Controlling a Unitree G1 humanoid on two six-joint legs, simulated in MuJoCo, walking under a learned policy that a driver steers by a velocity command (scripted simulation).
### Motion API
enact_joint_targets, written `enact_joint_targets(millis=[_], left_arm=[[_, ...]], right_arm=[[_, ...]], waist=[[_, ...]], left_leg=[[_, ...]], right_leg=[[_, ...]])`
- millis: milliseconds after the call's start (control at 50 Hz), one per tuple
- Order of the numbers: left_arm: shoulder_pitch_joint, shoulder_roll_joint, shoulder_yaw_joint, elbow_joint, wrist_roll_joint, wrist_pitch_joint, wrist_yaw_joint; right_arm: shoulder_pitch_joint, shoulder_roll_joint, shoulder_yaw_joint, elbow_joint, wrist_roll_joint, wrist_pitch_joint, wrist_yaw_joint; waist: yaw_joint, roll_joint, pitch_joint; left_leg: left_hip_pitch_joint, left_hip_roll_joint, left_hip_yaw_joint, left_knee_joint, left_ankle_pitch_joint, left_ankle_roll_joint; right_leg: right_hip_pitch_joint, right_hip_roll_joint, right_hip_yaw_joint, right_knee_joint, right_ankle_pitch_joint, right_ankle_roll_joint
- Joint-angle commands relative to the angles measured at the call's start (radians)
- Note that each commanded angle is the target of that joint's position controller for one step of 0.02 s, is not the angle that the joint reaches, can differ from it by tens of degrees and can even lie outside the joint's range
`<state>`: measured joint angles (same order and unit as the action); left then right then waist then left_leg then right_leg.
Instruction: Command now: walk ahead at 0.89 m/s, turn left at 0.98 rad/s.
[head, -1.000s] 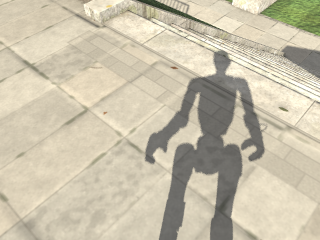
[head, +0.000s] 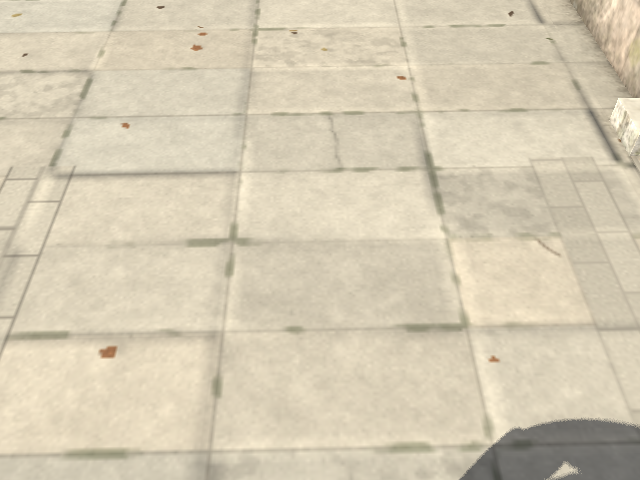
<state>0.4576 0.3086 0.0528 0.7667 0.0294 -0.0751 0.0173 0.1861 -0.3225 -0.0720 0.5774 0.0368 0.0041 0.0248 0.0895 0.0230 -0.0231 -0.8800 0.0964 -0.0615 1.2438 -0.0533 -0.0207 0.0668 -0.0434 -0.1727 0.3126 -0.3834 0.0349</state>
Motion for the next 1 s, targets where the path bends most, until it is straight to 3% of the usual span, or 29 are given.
enact_joint_targets(millis=[20,80,120,160,180,200,220,240,260,280,300,320,360,420,480,560,580,600,620,640,660,680,700,720,760,820,880,960,1000], left_arm=[[-0.02,0.128,0.027,-0.035,-0.002,-0.009,-0.001],[-0.009,0.154,0.034,-0.006,-0.015,0.006,0.0],[-0.045,0.212,0.045,-0.006,-0.018,0.016,0.003],[-0.052,0.273,0.061,-0.001,-0.023,0.028,0.009],[-0.095,0.269,0.06,-0.022,-0.033,0.021,0.011],[-0.061,0.154,0.029,-0.041,-0.018,-0.002,0.014],[-0.022,0.033,-0.018,-0.154,-0.033,-0.054,0.005],[-0.198,0.15,-0.001,-0.189,-0.062,-0.103,0.003],[-0.298,0.145,0.0,-0.229,-0.093,-0.119,0.007],[-0.296,0.114,-0.01,-0.217,-0.075,-0.122,0.011],[-0.256,0.104,-0.007,-0.195,-0.049,-0.112,0.007],[-0.203,0.099,-0.002,-0.175,-0.041,-0.093,-0.003],[-0.208,0.107,0.004,-0.171,-0.024,-0.063,-0.014],[-0.395,0.062,-0.012,-0.239,0.003,-0.06,-0.022],[-0.534,0.022,-0.018,-0.29,-0.022,-0.071,-0.032],[-0.55,0.117,0.026,-0.306,-0.068,-0.074,-0.027],[-0.488,0.143,0.042,-0.295,-0.07,-0.076,-0.025],[-0.33,0.178,0.068,-0.268,-0.078,-0.073,-0.016],[-0.08,0.191,0.076,-0.234,-0.08,-0.057,-0.003],[0.049,0.252,0.081,-0.197,-0.028,-0.054,-0.003],[0.036,0.242,0.078,-0.184,-0.022,-0.059,-0.034],[-0.055,0.14,0.061,-0.217,-0.026,-0.049,-0.025],[-0.094,0.109,0.052,-0.202,-0.022,-0.034,-0.016],[-0.105,0.107,0.051,-0.176,-0.009,-0.024,-0.012],[-0.161,0.065,0.037,-0.137,-0.003,-0.03,-0.008],[-0.195,0.04,0.032,-0.089,-0.044,-0.039,-0.018],[-0.235,0.09,0.045,-0.079,-0.026,-0.041,-0.013],[-0.167,0.145,0.056,-0.048,-0.025,-0.035,-0.008],[-0.152,0.201,0.064,-0.038,-0.027,-0.027,-0.009]], right_arm=[[-0.197,-0.016,0.01,-0.109,0.007,-0.026,0.029],[-0.27,0.014,0.029,-0.127,0.012,-0.039,0.059],[-0.236,-0.011,0.019,-0.122,0.013,-0.041,0.062],[-0.015,-0.109,-0.032,-0.081,0.021,-0.036,0.053],[0.242,-0.204,-0.084,-0.008,0.023,-0.026,0.042],[0.347,-0.251,-0.103,0.057,0.031,-0.01,0.02],[0.286,-0.334,-0.105,0.017,0.019,-0.03,0.015],[0.342,-0.226,-0.079,0.012,-0.002,-0.053,0.016],[0.339,-0.194,-0.069,0.04,-0.021,-0.075,0.015],[0.284,-0.172,-0.057,0.044,-0.025,-0.09,0.017],[0.196,-0.134,-0.045,0.033,-0.029,-0.094,0.015],[0.137,-0.101,-0.031,0.018,-0.039,-0.094,0.009],[0.102,-0.073,-0.022,0.025,-0.019,-0.091,-0.006],[0.115,-0.073,-0.016,0.053,-0.011,-0.09,-0.036],[0.186,-0.119,-0.036,0.093,0.002,-0.086,-0.046],[0.214,-0.114,-0.047,0.129,0.016,-0.08,-0.057],[0.215,-0.117,-0.05,0.135,0.008,-0.07,-0.058],[0.197,-0.126,-0.051,0.134,-0.015,-0.061,-0.049],[0.138,-0.104,-0.034,0.107,-0.046,-0.056,-0.036],[0.317,0.081,0.011,0.08,-0.032,-0.061,-0.028],[0.353,0.046,0.038,0.052,0.039,-0.068,-0.029],[0.23,-0.051,0.016,0.062,0.049,-0.061,-0.035],[0.124,-0.098,0.006,0.05,0.025,-0.057,-0.034],[0.04,-0.092,0.005,0.029,-0.004,-0.057,-0.029],[0.03,-0.059,0.001,0.014,0.005,-0.038,-0.017],[0.011,0.009,0.017,-0.011,0.013,-0.004,-0.014],[-0.023,0.0,0.019,-0.024,0.005,-0.009,-0.002],[-0.17,-0.018,0.018,-0.046,-0.006,-0.026,0.029],[-0.191,-0.034,0.01,-0.057,-0.001,-0.035,0.042]], waist=[[0.015,-0.102,0.212],[0.02,-0.084,0.252],[-0.045,-0.142,0.19],[-0.195,-0.225,0.031],[-0.326,-0.199,-0.095],[-0.3,-0.015,-0.115],[-0.163,0.289,-0.3],[-0.269,0.104,-0.357],[-0.247,0.061,-0.18],[-0.179,-0.073,-0.08],[-0.11,-0.09,-0.028],[-0.054,-0.051,0.016],[-0.03,-0.016,0.089],[-0.074,-0.005,0.178],[-0.152,0.02,0.146],[-0.142,0.085,0.115],[-0.105,0.1,0.071],[-0.013,0.112,-0.037],[0.125,0.13,-0.205],[0.029,-0.254,-0.416],[-0.005,-0.578,-0.504],[0.035,-0.408,-0.304],[0.042,-0.228,-0.169],[0.033,-0.084,-0.071],[-0.035,-0.103,0.024],[-0.078,-0.117,0.114],[-0.109,-0.076,0.165],[-0.057,0.009,0.213],[-0.075,-0.024,0.185]], left_leg=[[-0.157,0.025,0.052,-0.136,0.029,0.028],[-0.085,0.019,0.138,-0.306,-0.02,0.084],[0.171,-0.076,0.247,-0.39,-0.099,0.133],[0.521,-0.187,0.288,-0.398,-0.213,0.186],[0.911,-0.21,0.23,-0.518,-0.136,0.246],[1.242,-0.111,-0.007,-0.554,-0.164,0.276],[1.467,0.15,-0.715,-0.808,-0.573,0.513],[1.438,0.168,-0.848,-0.97,-0.697,0.449],[1.293,0.162,-0.787,-1.012,-0.601,0.407],[1.101,0.135,-0.684,-1.006,-0.486,0.381],[0.932,0.082,-0.567,-0.989,-0.386,0.37],[0.81,0.026,-0.48,-1.004,-0.35,0.366],[0.666,-0.015,-0.388,-1.047,-0.266,0.366],[0.445,-0.108,-0.241,-1.056,-0.086,0.326],[0.364,-0.121,-0.248,-1.063,-0.173,0.262],[0.659,-0.051,-0.37,-0.937,-0.11,0.217],[0.727,-0.041,-0.38,-0.855,0.051,0.203],[0.756,-0.063,-0.357,-0.676,0.246,0.172],[0.636,-0.085,-0.321,-0.398,0.294,0.132],[0.302,-0.21,-0.241,0.051,-0.314,0.09],[0.127,-0.166,-0.182,0.261,-0.455,0.084],[0.049,-0.1,-0.125,0.289,-0.355,0.079],[0.048,-0.066,-0.081,0.265,-0.313,0.077],[0.082,-0.03,-0.061,0.217,-0.306,0.083],[0.165,0.039,-0.071,0.133,-0.29,0.093],[0.108,0.088,-0.055,0.082,-0.281,0.096],[0.08,0.09,-0.034,-0.027,-0.099,0.077],[0.148,0.036,0.098,-0.303,0.106,0.109],[0.281,-0.034,0.186,-0.411,0.113,0.142]], right_leg=[[0.004,-0.242,0.092,-0.188,0.173,-0.123],[0.066,-0.252,-0.011,-0.184,0.379,-0.107],[0.036,-0.238,-0.094,-0.077,1.037,-0.098],[0.007,-0.262,-0.106,0.256,1.536,-0.104],[-0.172,-0.242,-0.094,0.537,1.476,-0.085],[-0.522,-0.133,-0.043,0.887,0.479,-0.04],[-0.873,0.08,0.142,1.261,-0.156,-0.008],[-0.938,0.033,0.33,1.238,-0.031,-0.048],[-0.985,0.015,0.313,1.198,0.017,-0.065],[-0.925,-0.029,0.316,1.115,0.05,-0.068],[-0.833,-0.061,0.326,1.035,0.074,-0.055],[-0.772,-0.077,0.332,0.997,0.097,-0.041],[-0.74,-0.09,0.299,0.878,0.099,-0.001],[-0.638,-0.034,0.204,0.586,0.326,0.048],[-0.413,0.042,0.181,0.301,0.566,0.05],[-0.423,0.029,0.279,0.169,0.505,0.036],[-0.37,0.04,0.27,0.182,0.428,0.021],[-0.213,0.048,0.239,0.214,0.358,-0.003],[0.092,-0.022,0.26,0.324,0.26,-0.029],[0.505,-0.284,0.689,0.255,-0.109,-0.162],[0.54,-0.419,1.166,-0.002,-0.537,-0.225],[0.395,-0.372,1.041,-0.053,-0.548,-0.19],[0.252,-0.33,0.849,-0.037,-0.355,-0.165],[0.106,-0.292,0.697,-0.032,-0.147,-0.155],[-0.083,-0.25,0.515,-0.064,0.036,-0.157],[-0.167,-0.26,0.35,-0.132,0.142,-0.163],[-0.202,-0.235,0.168,-0.188,0.254,-0.154],[-0.134,-0.178,-0.034,-0.233,0.412,-0.114],[-0.078,-0.18,-0.086,-0.18,0.821,-0.097]])
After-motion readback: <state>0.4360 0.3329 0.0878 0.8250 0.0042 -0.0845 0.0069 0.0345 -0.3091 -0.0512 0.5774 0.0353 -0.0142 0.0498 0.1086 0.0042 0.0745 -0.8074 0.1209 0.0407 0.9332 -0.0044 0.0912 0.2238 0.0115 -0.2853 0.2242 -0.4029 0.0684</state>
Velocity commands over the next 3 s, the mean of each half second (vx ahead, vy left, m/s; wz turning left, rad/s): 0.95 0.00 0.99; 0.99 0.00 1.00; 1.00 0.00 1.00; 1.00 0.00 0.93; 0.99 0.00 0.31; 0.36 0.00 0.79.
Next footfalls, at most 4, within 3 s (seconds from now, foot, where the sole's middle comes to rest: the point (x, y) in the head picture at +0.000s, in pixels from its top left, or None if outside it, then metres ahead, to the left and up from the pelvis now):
0.20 left None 0.30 0.16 -0.77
0.62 right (301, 366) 0.79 0.16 -0.77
1.10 left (114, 332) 0.85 0.63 -0.77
1.54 right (13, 239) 1.13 1.01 -0.77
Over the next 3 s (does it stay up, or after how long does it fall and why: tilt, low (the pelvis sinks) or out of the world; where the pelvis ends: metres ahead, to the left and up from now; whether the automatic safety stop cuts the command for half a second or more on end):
stays up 0.51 1.83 -0.01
